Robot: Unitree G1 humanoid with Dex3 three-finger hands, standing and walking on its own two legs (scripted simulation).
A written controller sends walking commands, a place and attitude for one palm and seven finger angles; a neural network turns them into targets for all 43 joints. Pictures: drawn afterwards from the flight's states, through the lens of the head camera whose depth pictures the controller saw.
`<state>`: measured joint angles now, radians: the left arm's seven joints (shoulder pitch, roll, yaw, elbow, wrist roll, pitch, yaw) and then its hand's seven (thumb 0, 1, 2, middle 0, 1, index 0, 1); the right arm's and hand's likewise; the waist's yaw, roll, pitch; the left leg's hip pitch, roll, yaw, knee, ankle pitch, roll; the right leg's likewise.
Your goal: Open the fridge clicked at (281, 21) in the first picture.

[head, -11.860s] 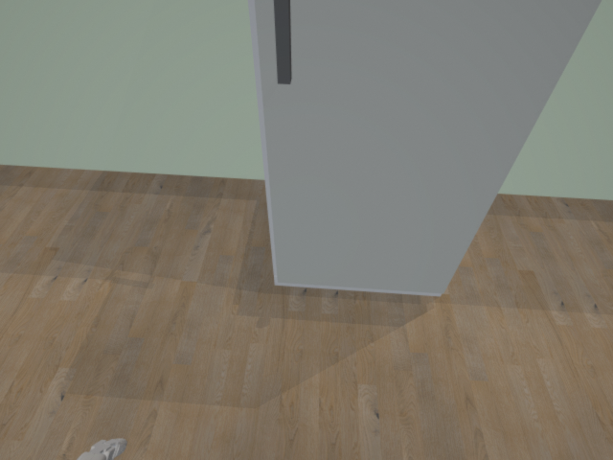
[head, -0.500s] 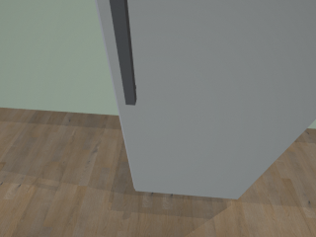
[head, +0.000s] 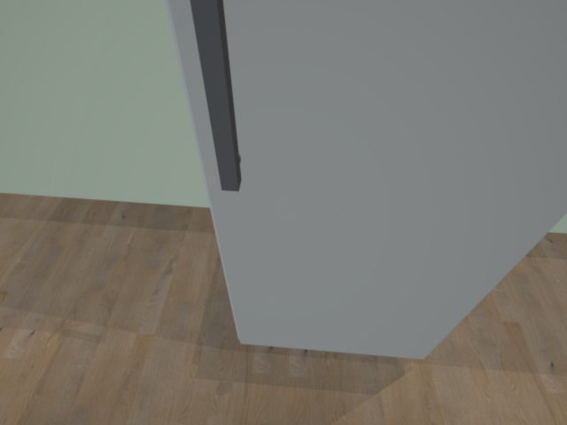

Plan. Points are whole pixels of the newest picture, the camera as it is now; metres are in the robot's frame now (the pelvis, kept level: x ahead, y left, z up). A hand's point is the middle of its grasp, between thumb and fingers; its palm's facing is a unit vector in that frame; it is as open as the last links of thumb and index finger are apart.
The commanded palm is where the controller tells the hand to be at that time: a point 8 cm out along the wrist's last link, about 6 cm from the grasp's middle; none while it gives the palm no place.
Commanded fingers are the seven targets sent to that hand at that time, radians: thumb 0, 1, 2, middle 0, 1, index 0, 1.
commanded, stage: look again from close up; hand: left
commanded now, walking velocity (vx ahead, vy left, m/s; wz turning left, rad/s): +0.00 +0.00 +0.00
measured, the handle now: (223, 89) +0.44 +0.11 +0.26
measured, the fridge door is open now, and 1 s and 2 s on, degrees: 0 0 0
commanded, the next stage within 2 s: raise the hand to about handle height in 0.30 s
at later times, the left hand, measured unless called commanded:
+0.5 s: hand out of the picture +0.08 +0.20 -0.12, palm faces +0.22 -0.95 -0.23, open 7.3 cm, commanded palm +0.09 +0.23 -0.05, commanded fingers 0.00 0.76 0.84 -0.21 -0.39 -0.21 -0.39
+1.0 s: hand (98, 407) +0.13 +0.21 +0.07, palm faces +0.17 -0.98 -0.09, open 9.6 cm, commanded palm +0.12 +0.26 +0.06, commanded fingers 0.00 0.18 0.59 -0.25 -0.76 -0.25 -0.76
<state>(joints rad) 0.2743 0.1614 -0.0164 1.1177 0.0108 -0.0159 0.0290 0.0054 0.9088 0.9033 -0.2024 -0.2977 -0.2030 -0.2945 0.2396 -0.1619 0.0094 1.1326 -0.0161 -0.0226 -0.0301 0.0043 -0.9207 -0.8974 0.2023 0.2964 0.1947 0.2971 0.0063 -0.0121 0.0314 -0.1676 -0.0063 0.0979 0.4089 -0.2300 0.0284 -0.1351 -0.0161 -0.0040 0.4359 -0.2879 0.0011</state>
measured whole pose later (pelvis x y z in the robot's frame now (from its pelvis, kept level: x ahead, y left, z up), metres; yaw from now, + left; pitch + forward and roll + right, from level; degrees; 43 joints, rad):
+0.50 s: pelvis -0.01 -0.01 +0.00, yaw +1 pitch -1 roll +1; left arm 0.45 0.20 0.03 0.45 -0.10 0.03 0.08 0.04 0.94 0.90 -0.21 -0.31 -0.21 -0.30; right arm 0.34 -0.18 0.02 0.96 0.03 -0.15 -0.07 0.01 -0.92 -0.90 0.20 0.30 0.20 0.30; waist 0.02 0.00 0.03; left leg -0.21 0.00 0.08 0.46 -0.23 0.02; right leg -0.17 -0.02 -0.03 0.49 -0.30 -0.01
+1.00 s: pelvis -0.03 -0.02 -0.04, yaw +6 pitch +2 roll -2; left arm 0.43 0.27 0.23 -0.10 -0.32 -0.45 -0.31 0.02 0.40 0.69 -0.23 -0.62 -0.23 -0.62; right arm 0.19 -0.27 0.01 0.58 0.04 -0.27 -0.08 0.01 -0.91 -0.90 0.20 0.30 0.19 0.30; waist 0.07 0.03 -0.04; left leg -0.52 0.02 -0.04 0.85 -0.38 0.00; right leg -0.39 0.01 -0.14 0.79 -0.44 -0.04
